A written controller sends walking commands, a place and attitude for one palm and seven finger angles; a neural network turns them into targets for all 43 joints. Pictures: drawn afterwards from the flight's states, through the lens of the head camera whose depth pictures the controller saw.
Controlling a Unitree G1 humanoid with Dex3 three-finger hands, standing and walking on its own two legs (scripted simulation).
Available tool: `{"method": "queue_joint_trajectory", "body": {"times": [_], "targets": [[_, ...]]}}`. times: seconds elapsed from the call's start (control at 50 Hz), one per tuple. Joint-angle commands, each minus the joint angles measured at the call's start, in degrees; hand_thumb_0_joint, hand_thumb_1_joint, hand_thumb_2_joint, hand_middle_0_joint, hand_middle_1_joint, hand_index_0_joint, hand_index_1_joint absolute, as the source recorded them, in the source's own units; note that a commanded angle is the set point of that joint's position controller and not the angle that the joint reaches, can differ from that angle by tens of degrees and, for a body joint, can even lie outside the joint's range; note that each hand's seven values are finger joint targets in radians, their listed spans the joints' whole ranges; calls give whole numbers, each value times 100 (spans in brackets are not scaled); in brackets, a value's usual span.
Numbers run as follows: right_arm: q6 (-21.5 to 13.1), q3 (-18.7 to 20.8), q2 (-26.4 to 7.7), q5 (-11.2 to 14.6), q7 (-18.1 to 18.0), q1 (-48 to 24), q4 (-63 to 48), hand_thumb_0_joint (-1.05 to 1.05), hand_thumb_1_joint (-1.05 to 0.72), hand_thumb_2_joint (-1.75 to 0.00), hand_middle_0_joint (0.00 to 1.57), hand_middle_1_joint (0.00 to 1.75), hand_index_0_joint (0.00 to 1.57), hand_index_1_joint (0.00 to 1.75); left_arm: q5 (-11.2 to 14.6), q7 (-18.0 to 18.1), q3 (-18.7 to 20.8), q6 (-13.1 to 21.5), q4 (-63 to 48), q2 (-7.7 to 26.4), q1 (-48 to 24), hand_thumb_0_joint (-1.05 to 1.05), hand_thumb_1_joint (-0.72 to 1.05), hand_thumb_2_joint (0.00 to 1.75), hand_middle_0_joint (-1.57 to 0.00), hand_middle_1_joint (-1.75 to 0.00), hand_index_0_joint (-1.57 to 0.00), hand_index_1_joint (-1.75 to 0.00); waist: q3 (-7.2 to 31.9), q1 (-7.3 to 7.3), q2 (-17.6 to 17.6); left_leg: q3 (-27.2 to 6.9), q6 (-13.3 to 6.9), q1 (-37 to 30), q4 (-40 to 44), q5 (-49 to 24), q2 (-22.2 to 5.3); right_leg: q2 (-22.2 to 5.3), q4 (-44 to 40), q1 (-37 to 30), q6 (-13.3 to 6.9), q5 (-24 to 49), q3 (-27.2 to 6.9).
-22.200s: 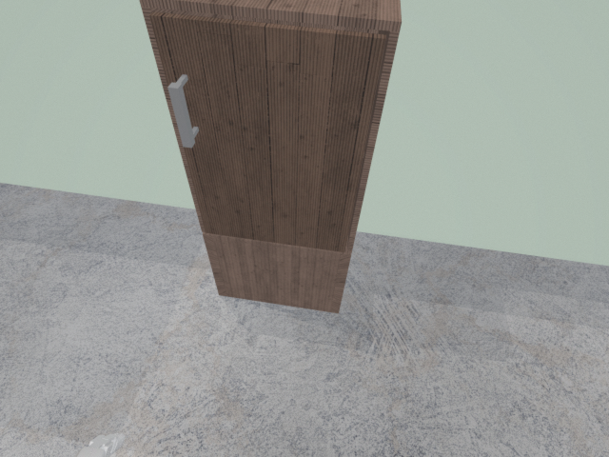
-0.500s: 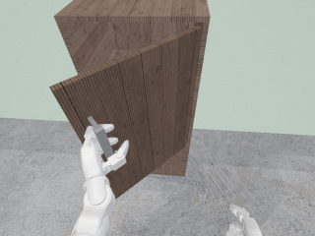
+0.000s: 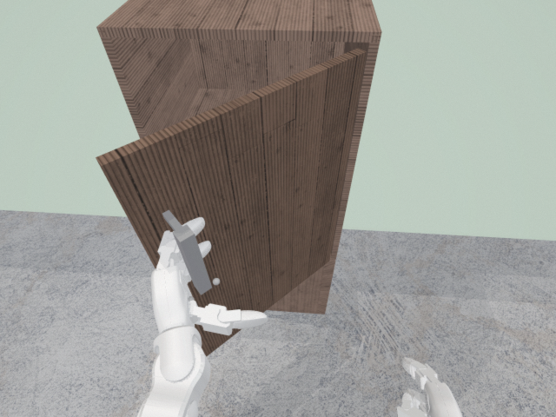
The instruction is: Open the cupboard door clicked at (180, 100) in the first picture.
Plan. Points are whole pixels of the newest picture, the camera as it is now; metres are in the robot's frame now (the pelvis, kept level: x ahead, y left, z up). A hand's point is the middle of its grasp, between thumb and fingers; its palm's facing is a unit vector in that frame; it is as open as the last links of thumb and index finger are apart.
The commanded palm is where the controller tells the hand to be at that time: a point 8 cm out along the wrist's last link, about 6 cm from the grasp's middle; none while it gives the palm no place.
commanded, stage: open thumb and fingers to let go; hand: left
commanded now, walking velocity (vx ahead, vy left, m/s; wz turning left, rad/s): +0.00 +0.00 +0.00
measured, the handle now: (187, 253) +0.32 +0.15 +0.08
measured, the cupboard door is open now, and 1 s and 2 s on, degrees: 44 46 46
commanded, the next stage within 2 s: slide the hand sideways off the handle in 0.02 s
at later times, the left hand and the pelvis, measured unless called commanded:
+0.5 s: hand (199, 314) +0.24 +0.11 +0.07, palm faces -0.10 -0.99 +0.03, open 16.1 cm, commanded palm +0.21 +0.18 +0.07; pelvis -0.01 +0.02 +0.00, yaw -1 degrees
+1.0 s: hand (162, 343) +0.20 +0.15 +0.07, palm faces -0.07 -1.00 -0.04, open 16.2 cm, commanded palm +0.17 +0.22 +0.07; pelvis -0.02 +0.02 -0.01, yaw +0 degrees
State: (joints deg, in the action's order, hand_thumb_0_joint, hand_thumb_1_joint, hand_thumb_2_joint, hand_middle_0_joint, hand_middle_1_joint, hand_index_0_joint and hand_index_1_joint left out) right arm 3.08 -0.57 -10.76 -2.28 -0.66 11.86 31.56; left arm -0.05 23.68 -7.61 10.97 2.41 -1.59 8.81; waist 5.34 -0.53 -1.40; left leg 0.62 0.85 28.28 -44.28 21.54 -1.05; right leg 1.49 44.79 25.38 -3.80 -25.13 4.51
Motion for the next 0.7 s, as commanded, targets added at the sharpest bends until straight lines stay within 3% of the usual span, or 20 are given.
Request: {"method": "queue_joint_trajectory", "body": {"times": [0.0, 0.1, 0.12, 0.14, 0.16, 0.18, 0.2, 0.22, 0.26, 0.28, 0.32, 0.38, 0.4, 0.46, 0.48, 0.5, 0.6, 0.66, 0.68], "targets": [[-303, 146, -535, -14, 30, -567, -963, 0, -90, -90, 20, 30, 20, 30, -26, 339, 110, 309, -1547, -143, -766, 0, -50, 30, -15, -30, -15, -30, 999, 97, 283, -61, -182, -614, 309, -1438, 132, -189, -668, -334, 266, 2295, -288], [-285, 136, -544, -30, 56, -616, -994, 0, -90, -90, 20, 30, 20, 30, -126, 559, 75, 189, -1612, -160, -831, 0, -50, 30, -15, -30, -15, -30, 916, 91, 335, -108, -171, -549, 297, -1269, 114, -140, -652, -178, 236, 1866, -250], [-302, 107, -789, 1, 91, -284, -803, 0, -90, -90, 20, 30, 20, 30, -620, -662, -876, 429, -1385, 434, -766, 0, -50, 30, -15, -30, -15, -30, 672, -406, 595, -120, -251, -606, 237, -1394, 125, -155, -527, 137, 288, 2280, -438], [-320, 169, -746, 63, 39, -214, -927, 0, -90, -90, 20, 30, 20, 30, -399, -1304, -267, 690, -1689, 949, -993, 0, -50, 30, -15, -30, -15, -30, 997, -222, 384, -109, -276, -625, 198, -1488, 107, -164, -461, -36, 246, 2479, -419], [-328, 162, -750, 72, -13, -242, -965, 0, -90, -90, 20, 30, 20, 30, -322, -1697, -197, 847, -1791, 1168, -1003, 0, -50, 30, -15, -30, -15, -30, 1234, -118, 239, -93, -297, -686, 194, -1574, 134, -181, -411, -215, 226, 2669, -485], [-356, 162, -748, 100, -46, -246, -1022, 0, -90, -90, 20, 30, 20, 30, -207, -2028, -249, 922, -1936, 1174, -1002, 0, -50, 30, -15, -30, -15, -30, 1326, -128, 1, -76, -305, -798, 190, -1644, 130, -189, -404, -251, 220, 2741, -487], [-425, 123, -719, 150, -60, -277, -1042, 0, -90, -90, 20, 30, 20, 30, -32, -2394, -289, 987, -1879, 1130, -989, 0, -50, 30, -15, -30, -15, -30, 1250, -154, 20, -91, -292, -800, 181, -1584, 132, -175, -398, -160, 226, 2633, -447], [-488, 108, -720, 201, -84, -300, -1074, 0, -90, -90, 20, 30, 20, 30, 236, -2729, -274, 1011, -1777, 1063, -917, 0, -50, 30, -15, -30, -15, -30, 1193, -172, 58, -108, -293, -800, 178, -1505, 138, -145, -433, -139, 230, 2539, -426], [-610, 59, -707, 312, -134, -411, -1172, 0, -90, -90, 20, 30, 20, 30, 831, -3045, -103, 891, -1631, 844, -785, 0, -50, 30, -15, -30, -15, -30, 932, -111, 216, -151, -261, -689, 274, -1173, 132, -75, -561, -90, 237, 2122, -299], [-690, 40, -703, 358, -141, -498, -1207, 0, -90, -90, 20, 30, 20, 30, 1082, -3081, -33, 816, -1608, 708, -681, 0, -50, 30, -15, -30, -15, -30, 902, -46, 167, -153, -249, -678, 321, -1034, 145, -60, -623, -98, 234, 1877, -262], [-800, 36, -745, 380, -156, -505, -1191, 0, -90, -90, 20, 30, 20, 30, 1305, -2925, 333, 670, -1446, 782, -491, 0, -50, 30, -15, -30, -15, -30, 741, 33, 431, -188, -217, -540, 395, -756, 155, -38, -686, -9, 262, 1482, -182], [-873, 80, -786, 353, -96, -416, -1181, 0, -90, -90, 20, 30, 20, 30, 1082, -2587, 673, 593, -1388, 1099, -205, 0, -50, 30, -15, -30, -15, -30, 676, 99, 571, -186, -224, -413, 421, -735, 145, -44, -654, 27, 271, 1324, -206], [-891, 81, -771, 331, -54, -419, -1234, 0, -90, -90, 20, 30, 20, 30, 939, -2516, 523, 617, -1625, 1022, -299, 0, -50, 30, -15, -30, -15, -30, 805, 88, 395, -180, -231, -463, 416, -799, 149, -72, -570, 61, 264, 1380, -206], [-894, 96, -758, 302, 22, -325, -1269, 0, -90, -90, 20, 30, 20, 30, 719, -2425, 605, 648, -1760, 1180, 16, 0, -50, 30, -15, -30, -15, -30, 799, 116, 165, -155, -215, -432, 393, -803, 133, -68, -484, 129, 230, 1334, -209], [-882, 116, -774, 312, 26, -315, -1266, 0, -90, -90, 20, 30, 20, 30, 680, -2395, 804, 658, -1793, 1403, 158, 0, -50, 30, -15, -30, -15, -30, 827, 139, 194, -159, -223, -402, 382, -825, 118, -54, -474, 73, 215, 1321, -224], [-891, 97, -747, 303, 43, -383, -1342, 0, -90, -90, 20, 30, 20, 30, 666, -2421, 654, 675, -2009, 1282, 143, 0, -50, 30, -15, -30, -15, -30, 857, 149, -15, -128, -223, -417, 373, -799, 128, -70, -459, 99, 215, 1305, -239], [-942, 93, -766, 331, -7, -377, -1363, 0, -90, -90, 20, 30, 20, 30, 886, -2600, 911, 754, -2221, 1460, 411, 0, -50, 30, -15, -30, -15, -30, 768, 104, 56, -125, -226, -285, 293, -587, 128, -26, -527, 128, 228, 1097, -284], [-1013, 78, -776, 357, -33, -367, -1360, 0, -90, -90, 20, 30, 20, 30, 1007, -2726, 845, 781, -2305, 1364, 461, 0, -50, 30, -15, -30, -15, -30, 607, 53, -98, -167, -205, -247, 274, -457, 136, -6, -514, 283, 222, 943, -246], [-1042, 79, -794, 355, -41, -360, -1368, 0, -90, -90, 20, 30, 20, 30, 1044, -2765, 804, 772, -2307, 1343, 512, 0, -50, 30, -15, -30, -15, -30, 588, -3, 60, -202, -226, -219, 256, -422, 130, 4, -527, 315, 238, 896, -235]]}}
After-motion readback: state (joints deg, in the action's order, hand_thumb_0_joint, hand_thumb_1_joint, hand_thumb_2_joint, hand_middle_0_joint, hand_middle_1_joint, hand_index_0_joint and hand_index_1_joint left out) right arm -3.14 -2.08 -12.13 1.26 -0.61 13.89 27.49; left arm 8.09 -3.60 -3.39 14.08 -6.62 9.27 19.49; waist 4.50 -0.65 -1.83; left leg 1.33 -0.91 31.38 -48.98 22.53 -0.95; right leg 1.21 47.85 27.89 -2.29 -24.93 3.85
